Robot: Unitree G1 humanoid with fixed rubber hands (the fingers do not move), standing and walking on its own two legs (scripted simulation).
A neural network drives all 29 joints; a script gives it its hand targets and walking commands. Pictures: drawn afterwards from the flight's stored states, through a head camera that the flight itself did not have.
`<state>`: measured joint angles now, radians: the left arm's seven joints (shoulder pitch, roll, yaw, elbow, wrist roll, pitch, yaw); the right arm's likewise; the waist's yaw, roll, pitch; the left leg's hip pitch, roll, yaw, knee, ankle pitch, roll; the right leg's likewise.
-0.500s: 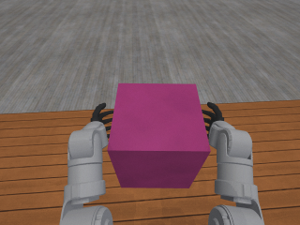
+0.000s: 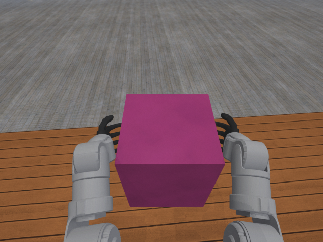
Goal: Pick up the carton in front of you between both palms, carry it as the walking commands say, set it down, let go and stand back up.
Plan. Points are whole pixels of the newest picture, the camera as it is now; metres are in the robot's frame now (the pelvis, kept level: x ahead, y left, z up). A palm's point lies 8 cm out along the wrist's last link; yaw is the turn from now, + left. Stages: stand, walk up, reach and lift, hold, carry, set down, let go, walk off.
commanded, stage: carry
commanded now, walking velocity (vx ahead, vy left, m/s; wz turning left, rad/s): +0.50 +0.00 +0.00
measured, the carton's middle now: (167, 153) +0.34 +0.00 +0.05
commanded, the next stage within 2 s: none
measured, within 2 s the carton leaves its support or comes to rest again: neither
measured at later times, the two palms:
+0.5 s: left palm (113, 107) +0.54 +0.18 +0.06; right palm (201, 107) +0.52 -0.12 +0.07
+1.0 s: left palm (127, 66) +0.82 +0.16 +0.07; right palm (193, 65) +0.83 -0.14 +0.06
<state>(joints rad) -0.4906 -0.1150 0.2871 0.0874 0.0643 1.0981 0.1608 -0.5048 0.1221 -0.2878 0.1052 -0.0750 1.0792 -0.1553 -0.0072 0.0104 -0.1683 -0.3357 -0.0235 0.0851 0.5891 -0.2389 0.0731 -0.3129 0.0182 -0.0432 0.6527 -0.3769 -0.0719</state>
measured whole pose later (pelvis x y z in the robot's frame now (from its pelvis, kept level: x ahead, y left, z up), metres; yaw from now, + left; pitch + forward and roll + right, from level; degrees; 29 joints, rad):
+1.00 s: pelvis +0.50 +0.01 -0.06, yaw +1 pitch +3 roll +0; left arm -0.47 -0.13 0.24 -0.02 0.07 1.06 0.17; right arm -0.49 0.07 -0.24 0.01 -0.01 1.05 -0.16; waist 0.00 0.02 -0.09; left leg -0.19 -0.06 0.03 1.04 -0.53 0.05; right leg -0.50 0.04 -0.14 0.58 -0.08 -0.15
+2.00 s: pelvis +1.13 +0.02 -0.10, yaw +1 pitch +4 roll +1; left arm -0.43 -0.11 0.23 -0.10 0.04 1.04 0.17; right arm -0.46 0.10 -0.22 -0.05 -0.01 1.02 -0.16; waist -0.05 -0.01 -0.09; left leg -0.05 -0.07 0.07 0.58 -0.49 0.07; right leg -0.52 0.01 -0.13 0.44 0.10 -0.09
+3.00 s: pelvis +1.75 +0.02 -0.10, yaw -1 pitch +5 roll -1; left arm -0.17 -0.14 0.14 -0.30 0.03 1.04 0.15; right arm -0.20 0.14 -0.14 -0.27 -0.02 1.02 -0.14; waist 0.01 0.00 -0.08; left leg 0.01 -0.01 0.11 0.24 -0.34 0.04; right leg -0.58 -0.06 -0.14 0.52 -0.04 0.00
